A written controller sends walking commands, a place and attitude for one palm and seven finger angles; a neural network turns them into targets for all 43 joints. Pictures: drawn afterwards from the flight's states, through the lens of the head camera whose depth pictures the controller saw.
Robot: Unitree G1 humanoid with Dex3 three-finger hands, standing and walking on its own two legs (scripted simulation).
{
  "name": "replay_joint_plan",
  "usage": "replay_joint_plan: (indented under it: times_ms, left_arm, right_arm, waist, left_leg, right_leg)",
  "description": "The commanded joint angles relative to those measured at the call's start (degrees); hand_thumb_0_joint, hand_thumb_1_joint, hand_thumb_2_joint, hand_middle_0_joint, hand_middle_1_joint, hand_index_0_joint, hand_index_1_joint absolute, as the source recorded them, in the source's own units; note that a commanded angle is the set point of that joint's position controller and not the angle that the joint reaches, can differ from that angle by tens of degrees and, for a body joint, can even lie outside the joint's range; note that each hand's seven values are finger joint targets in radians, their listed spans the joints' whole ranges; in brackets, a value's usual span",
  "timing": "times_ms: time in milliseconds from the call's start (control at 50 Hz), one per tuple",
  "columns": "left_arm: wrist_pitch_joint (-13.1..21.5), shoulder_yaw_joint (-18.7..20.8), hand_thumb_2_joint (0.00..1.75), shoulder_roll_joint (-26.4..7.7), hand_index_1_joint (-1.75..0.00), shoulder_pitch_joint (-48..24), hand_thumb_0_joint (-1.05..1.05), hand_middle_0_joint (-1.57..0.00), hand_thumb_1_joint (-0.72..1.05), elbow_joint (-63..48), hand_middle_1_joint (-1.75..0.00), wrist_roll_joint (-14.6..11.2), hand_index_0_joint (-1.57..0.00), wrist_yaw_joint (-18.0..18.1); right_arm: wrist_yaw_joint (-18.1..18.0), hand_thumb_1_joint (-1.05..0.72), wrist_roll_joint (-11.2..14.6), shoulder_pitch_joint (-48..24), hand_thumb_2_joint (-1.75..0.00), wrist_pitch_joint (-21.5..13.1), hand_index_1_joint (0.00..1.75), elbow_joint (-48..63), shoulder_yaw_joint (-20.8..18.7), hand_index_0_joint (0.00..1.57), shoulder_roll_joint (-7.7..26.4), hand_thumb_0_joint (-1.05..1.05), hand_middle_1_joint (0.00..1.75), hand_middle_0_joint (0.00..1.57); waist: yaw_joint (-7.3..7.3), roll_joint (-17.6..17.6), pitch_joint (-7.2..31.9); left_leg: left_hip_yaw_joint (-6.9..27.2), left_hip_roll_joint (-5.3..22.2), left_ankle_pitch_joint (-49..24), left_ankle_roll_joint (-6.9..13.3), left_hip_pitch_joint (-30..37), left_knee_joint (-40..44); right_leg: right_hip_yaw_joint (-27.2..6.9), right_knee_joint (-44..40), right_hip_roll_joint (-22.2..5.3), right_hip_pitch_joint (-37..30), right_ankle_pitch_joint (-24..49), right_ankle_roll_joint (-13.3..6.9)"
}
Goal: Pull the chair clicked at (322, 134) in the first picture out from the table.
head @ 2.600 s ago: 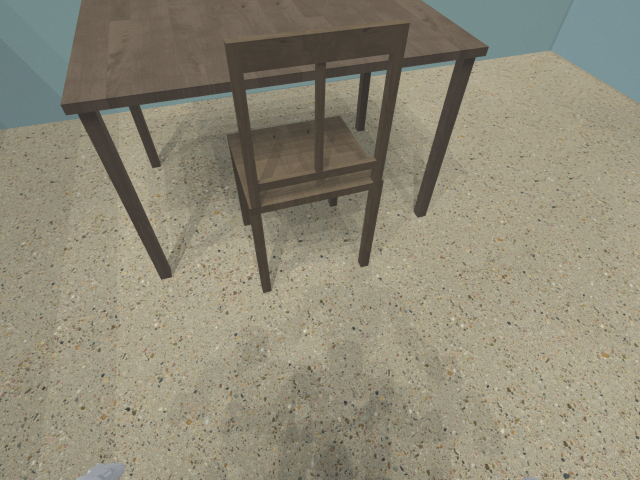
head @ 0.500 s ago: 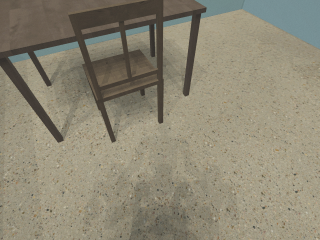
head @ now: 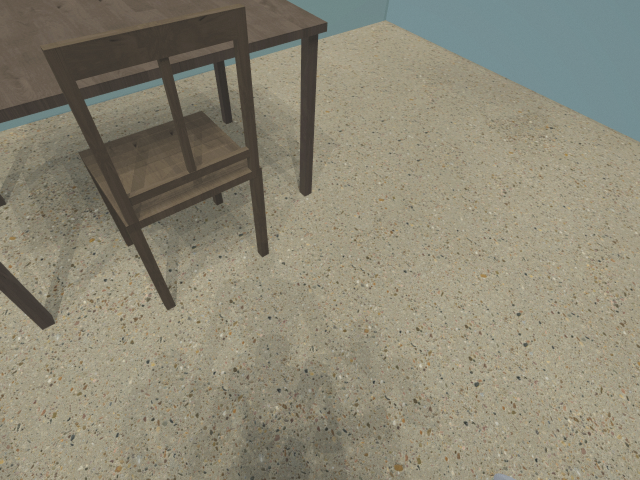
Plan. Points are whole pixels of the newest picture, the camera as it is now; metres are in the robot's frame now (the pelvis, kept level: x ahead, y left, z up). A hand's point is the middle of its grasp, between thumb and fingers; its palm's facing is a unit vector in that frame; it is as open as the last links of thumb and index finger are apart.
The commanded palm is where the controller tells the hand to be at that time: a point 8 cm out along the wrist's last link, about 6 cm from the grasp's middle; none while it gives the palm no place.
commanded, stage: walk to a spot facing it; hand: left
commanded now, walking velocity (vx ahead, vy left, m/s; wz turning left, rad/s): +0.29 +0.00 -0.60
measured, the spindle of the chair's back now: (178, 120) +0.87 +0.46 -0.08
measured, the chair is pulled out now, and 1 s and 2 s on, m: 0.00 0.00 0.00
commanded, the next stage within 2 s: turn to face it in 1.32 s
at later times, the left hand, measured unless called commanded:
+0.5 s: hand (299, 363) +0.33 +0.07 -0.18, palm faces -0.42 -0.90 -0.12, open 7.4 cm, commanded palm none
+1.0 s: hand (283, 332) +0.39 +0.11 -0.18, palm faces -0.35 -0.92 -0.19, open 7.3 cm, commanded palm none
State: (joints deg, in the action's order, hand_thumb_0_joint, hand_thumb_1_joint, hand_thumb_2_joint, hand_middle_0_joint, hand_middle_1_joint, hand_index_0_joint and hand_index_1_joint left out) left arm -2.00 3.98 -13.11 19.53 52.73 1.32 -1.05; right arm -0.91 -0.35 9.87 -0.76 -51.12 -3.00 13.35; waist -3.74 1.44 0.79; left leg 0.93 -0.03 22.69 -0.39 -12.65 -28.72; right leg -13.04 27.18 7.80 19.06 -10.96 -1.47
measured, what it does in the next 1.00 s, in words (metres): walks ahead, turning right: right foot, then left foot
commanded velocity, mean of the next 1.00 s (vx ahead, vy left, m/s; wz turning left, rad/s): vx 0.34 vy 0.00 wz -0.46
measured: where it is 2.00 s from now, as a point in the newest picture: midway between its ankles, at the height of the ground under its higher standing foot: (404, 400)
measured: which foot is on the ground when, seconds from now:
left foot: down 0.00-0.50, up 0.52-0.96, down 0.98-1.00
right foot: down 0.00-0.00, up 0.02-0.50, down 0.52-0.98, up 1.00-1.00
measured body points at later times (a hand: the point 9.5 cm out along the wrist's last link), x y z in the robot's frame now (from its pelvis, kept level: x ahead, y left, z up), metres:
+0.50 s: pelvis +0.13 -0.03 -0.02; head +0.19 -0.03 +0.42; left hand +0.36 +0.12 -0.17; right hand -0.09 -0.18 -0.14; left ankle -0.03 +0.11 -0.72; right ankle +0.22 -0.14 -0.73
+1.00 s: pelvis +0.32 -0.07 -0.01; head +0.33 -0.06 +0.44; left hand +0.41 +0.16 -0.17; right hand +0.35 -0.35 -0.12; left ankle +0.43 +0.00 -0.74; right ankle +0.22 -0.14 -0.73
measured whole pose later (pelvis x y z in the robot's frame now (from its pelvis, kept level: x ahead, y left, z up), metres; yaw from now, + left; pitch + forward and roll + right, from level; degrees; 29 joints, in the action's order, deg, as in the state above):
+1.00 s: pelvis +0.32 -0.07 -0.01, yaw -29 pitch +0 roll -1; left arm 1.8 3.8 -12.2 22.6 58.7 0.9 -0.7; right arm 0.3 -1.5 6.5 -3.7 -52.1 -2.3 9.9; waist -4.1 1.0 -0.4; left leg -5.9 4.2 11.8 -0.8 -19.4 -31.2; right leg -1.7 32.8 3.6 9.4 -21.8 -2.5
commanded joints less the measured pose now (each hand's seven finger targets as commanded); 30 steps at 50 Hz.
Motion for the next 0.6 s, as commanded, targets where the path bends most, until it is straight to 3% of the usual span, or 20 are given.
replay_joint_plan:
  times_ms: [0, 20, 40, 60, 100, 140, 180, 200, 260, 340, 380, 420, 440, 460, 480, 500, 520, 540, 560, 580]
  left_arm:
    - [2.80, 2.73, 0.90, -6.63, -0.30, -10.22, 0.00, -0.20, 0.90, -9.32, -0.30, 0.14, -0.20, -0.84]
    - [2.56, 3.14, 0.90, -7.45, -0.30, -11.59, 0.00, -0.20, 0.90, -7.93, -0.30, 0.92, -0.20, -1.22]
    - [2.28, 3.07, 0.90, -6.46, -0.30, -9.46, 0.00, -0.20, 0.90, -6.51, -0.30, 1.03, -0.20, -1.85]
    - [1.88, 2.70, 0.90, -5.18, -0.30, -8.09, 0.00, -0.20, 0.90, -5.45, -0.30, 1.11, -0.20, -2.25]
    - [1.34, 1.99, 0.90, -3.68, -0.30, -6.60, 0.00, -0.20, 0.90, -4.24, -0.30, 1.04, -0.20, -2.44]
    - [1.04, 1.24, 0.90, -2.73, -0.30, -8.22, 0.00, -0.20, 0.90, -4.35, -0.30, 0.79, -0.20, -2.43]
    - [0.84, 0.71, 0.90, -1.99, -0.30, -10.83, 0.00, -0.20, 0.90, -4.42, -0.30, 0.67, -0.20, -2.45]
    - [0.64, 0.54, 0.90, -1.63, -0.30, -11.83, 0.00, -0.20, 0.90, -4.83, -0.30, 0.49, -0.20, -2.54]
    - [0.71, -0.34, 0.90, -0.82, -0.30, -18.05, 0.00, -0.20, 0.90, -5.97, -0.30, 0.48, -0.20, -3.05]
    - [1.24, -1.02, 0.90, 0.13, -0.30, -24.19, 0.00, -0.20, 0.90, -6.79, -0.30, 0.16, -0.20, -3.28]
    - [1.79, -0.82, 0.90, -0.94, -0.30, -22.70, 0.00, -0.20, 0.90, -6.11, -0.30, 0.16, -0.20, -2.87]
    - [2.41, 0.04, 0.90, -2.56, -0.30, -14.60, 0.00, -0.20, 0.90, -3.91, -0.30, 0.19, -0.20, -2.34]
    - [3.09, 0.71, 0.90, -4.56, -0.30, -7.95, 0.00, -0.20, 0.90, -1.85, -0.30, 0.32, -0.20, -2.04]
    - [3.73, 1.80, 0.90, -8.38, -0.30, 0.63, 0.00, -0.20, 0.90, 0.77, -0.30, 0.41, -0.20, -1.53]
    - [4.27, 2.78, 0.90, -13.94, -0.30, 5.83, 0.00, -0.20, 0.90, 1.40, -0.30, -0.17, -0.20, -0.49]
    - [3.57, 3.38, 0.90, -16.32, -0.30, 7.24, 0.00, -0.20, 0.90, 1.80, -0.30, -1.57, -0.20, 0.16]
    - [3.31, 3.05, 0.90, -14.89, -0.30, 2.42, 0.00, -0.20, 0.90, 0.25, -0.30, -1.52, -0.20, 0.40]
    - [3.44, 2.37, 0.90, -12.15, -0.30, -2.35, 0.00, -0.20, 0.90, -0.87, -0.30, -1.45, -0.20, 0.69]
    - [3.91, 1.53, 0.90, -9.57, -0.30, -6.09, 0.00, -0.20, 0.90, -1.43, -0.30, -1.18, -0.20, 0.99]
    - [4.28, 1.23, 0.90, -8.11, -0.30, -8.46, 0.00, -0.20, 0.90, -1.83, -0.30, -0.58, -0.20, 1.42]
  right_arm:
    - [-1.39, -0.90, -0.82, 11.48, -0.90, -1.94, 0.30, 2.33, -2.96, 0.20, 15.05, 0.00, 0.30, 0.20]
    - [-0.85, -0.90, -1.18, 9.58, -0.90, -2.14, 0.30, 2.07, -1.87, 0.20, 10.80, 0.00, 0.30, 0.20]
    - [-0.88, -0.90, -1.07, 7.60, -0.90, -2.53, 0.30, 2.01, -0.92, 0.20, 8.74, 0.00, 0.30, 0.20]
    - [-0.97, -0.90, -0.90, 6.91, -0.90, -3.00, 0.30, 1.98, -0.25, 0.20, 6.94, 0.00, 0.30, 0.20]
    - [-1.34, -0.90, -0.57, 10.01, -0.90, -3.87, 0.30, 0.79, 0.83, 0.20, 4.88, 0.00, 0.30, 0.20]
    - [-1.70, -0.90, -0.51, 13.86, -0.90, -4.41, 0.30, -0.91, 1.08, 0.20, 4.71, 0.00, 0.30, 0.20]
    - [-1.87, -0.90, -0.47, 17.25, -0.90, -4.60, 0.30, -2.67, 1.34, 0.20, 3.95, 0.00, 0.30, 0.20]
    - [-1.90, -0.90, -0.50, 17.61, -0.90, -4.64, 0.30, -3.07, 1.40, 0.20, 4.11, 0.00, 0.30, 0.20]
    - [-2.01, -0.90, -0.84, 20.83, -0.90, -4.63, 0.30, -5.12, 1.50, 0.20, 3.82, 0.00, 0.30, 0.20]
    - [-2.07, -0.90, -1.16, 23.79, -0.90, -4.22, 0.30, -7.49, 1.43, 0.20, 3.82, 0.00, 0.30, 0.20]
    - [-1.95, -0.90, -1.20, 24.42, -0.90, -3.99, 0.30, -8.04, 0.83, 0.20, 4.97, 0.00, 0.30, 0.20]
    - [-1.94, -0.90, -0.86, 22.09, -0.90, -3.96, 0.30, -7.74, 0.18, 0.20, 7.11, 0.00, 0.30, 0.20]
    - [-1.70, -0.90, -0.60, 21.00, -0.90, -3.87, 0.30, -7.19, 0.07, 0.20, 7.60, 0.00, 0.30, 0.20]
    - [-1.07, -0.90, 0.17, 19.85, -0.90, -3.75, 0.30, -6.43, 0.20, 0.20, 6.65, 0.00, 0.30, 0.20]
    - [-0.62, -0.90, 1.11, 22.04, -0.90, -3.81, 0.30, -4.57, 0.81, 0.20, 1.83, 0.00, 0.30, 0.20]
    - [-1.01, -0.90, 0.77, 15.43, -0.90, -4.11, 0.30, -2.08, 0.30, 0.20, 1.94, 0.00, 0.30, 0.20]
    - [-0.78, -0.90, 0.28, 14.84, -0.90, -4.12, 0.30, -1.57, -0.17, 0.20, 2.57, 0.00, 0.30, 0.20]
    - [-0.58, -0.90, -0.25, 14.04, -0.90, -3.42, 0.30, -2.14, -0.37, 0.20, 2.90, 0.00, 0.30, 0.20]
    - [-0.35, -0.90, -0.83, 13.67, -0.90, -2.43, 0.30, -3.20, -0.38, 0.20, 2.52, 0.00, 0.30, 0.20]
    - [-0.21, -0.90, -1.16, 15.29, -0.90, -1.64, 0.30, -3.94, -0.34, 0.20, 1.19, 0.00, 0.30, 0.20]
  waist:
    - [8.25, -13.79, -3.75]
    - [6.77, -7.76, -7.86]
    - [4.57, -7.13, -9.50]
    - [3.57, -8.24, -10.57]
    - [3.09, -10.52, -8.75]
    - [3.60, -9.39, -7.65]
    - [4.33, -8.97, -8.43]
    - [4.04, -8.93, -9.38]
    - [5.89, -9.16, -11.19]
    - [7.46, -10.46, -11.83]
    - [6.54, -9.08, -8.44]
    - [2.27, -11.90, -2.90]
    - [-0.72, -11.39, 1.03]
    - [-4.72, -7.88, 6.50]
    - [-4.71, 3.78, 13.12]
    - [-5.38, 2.67, 12.26]
    - [-2.66, 1.71, 8.18]
    - [-0.18, 1.13, 3.25]
    - [2.34, -2.26, -1.04]
    - [4.54, -3.41, -2.33]
  left_leg:
    - [29.69, 29.38, 16.52, 11.05, 17.26, 21.80]
    - [24.30, 24.96, 14.36, 9.77, 9.88, 22.28]
    - [17.16, 21.10, 8.80, 7.82, 7.48, 21.92]
    - [10.48, 17.63, 1.02, 5.99, 6.20, 21.15]
    - [3.28, 14.73, -14.81, 3.60, 7.92, 18.40]
    - [0.12, 14.90, -28.58, 3.83, 12.34, 15.52]
    - [-1.83, 15.08, -35.74, 3.35, 14.22, 14.53]
    - [-3.07, 15.51, -36.15, 3.72, 14.12, 14.81]
    - [-5.52, 15.92, -37.54, 5.51, 16.66, 14.95]
    - [-10.72, 16.16, -45.78, 5.66, 18.35, 13.66]
    - [-12.43, 17.42, -62.02, 5.59, 19.05, 7.43]
    - [-14.40, 18.15, -70.71, 4.71, 18.01, -2.80]
    - [-15.12, 17.15, -66.58, 3.48, 13.30, -12.65]
    - [-15.28, 16.60, -49.55, 1.42, 0.11, -27.65]
    - [-14.40, 7.00, 5.75, -1.67, -19.33, -49.47]
    - [-5.94, 5.92, 11.11, -0.48, -25.55, -57.77]
    - [-2.48, 8.27, 3.75, -0.37, -25.98, -58.10]
    - [-1.44, 10.42, -0.14, -0.81, -24.36, -55.92]
    - [-1.16, 11.64, -2.28, -1.05, -21.51, -52.20]
    - [-1.33, 11.72, -2.39, -1.28, -18.50, -48.38]
  right_leg:
    - [7.57, 26.11, -6.69, 30.61, -18.62, 1.87]
    - [7.56, 31.78, -7.89, 28.00, -12.90, 2.36]
    - [8.97, 35.76, -8.72, 27.39, -8.43, 2.63]
    - [9.79, 38.83, -9.19, 26.59, -4.05, 2.94]
    - [10.95, 43.21, -9.16, 26.40, -0.47, 3.12]
    - [12.35, 44.88, -9.70, 29.17, 0.23, 3.21]
    - [13.86, 44.92, -9.92, 30.95, 1.35, 3.03]
    - [14.41, 43.74, -10.42, 31.73, 2.29, 3.04]
    - [17.73, 34.85, -11.14, 31.58, 2.95, 2.50]
    - [21.49, 20.80, -9.64, 24.69, 1.76, 0.47]
    - [23.67, 16.03, -6.84, 15.85, -2.28, -1.79]
    - [23.77, 12.01, -5.03, 3.84, -3.37, -3.90]
    - [24.19, 8.05, -3.95, -7.87, -2.08, -4.80]
    - [18.16, 4.82, -9.23, -26.39, 2.17, -7.56]
    - [-10.39, 0.69, -28.46, -39.49, 5.96, -15.60]
    - [-19.92, -6.63, -33.49, -35.93, 9.45, -18.92]
    - [-16.36, -9.47, -31.08, -26.95, 0.06, -16.15]
    - [-14.29, -12.42, -29.66, -16.47, -8.41, -15.21]
    - [-8.87, -14.01, -27.06, -6.97, -10.13, -13.27]
    - [-5.15, -14.68, -24.93, -1.61, -9.03, -12.59]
